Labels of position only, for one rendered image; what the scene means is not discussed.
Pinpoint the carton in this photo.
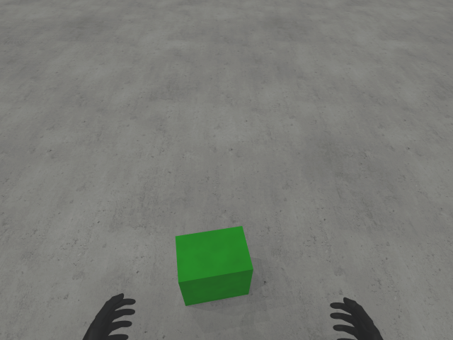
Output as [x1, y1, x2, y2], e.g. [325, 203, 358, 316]
[176, 226, 253, 306]

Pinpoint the left robot hand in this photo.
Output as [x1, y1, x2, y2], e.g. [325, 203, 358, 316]
[82, 293, 136, 340]

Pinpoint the right robot hand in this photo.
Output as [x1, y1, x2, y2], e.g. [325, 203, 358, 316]
[330, 297, 383, 340]

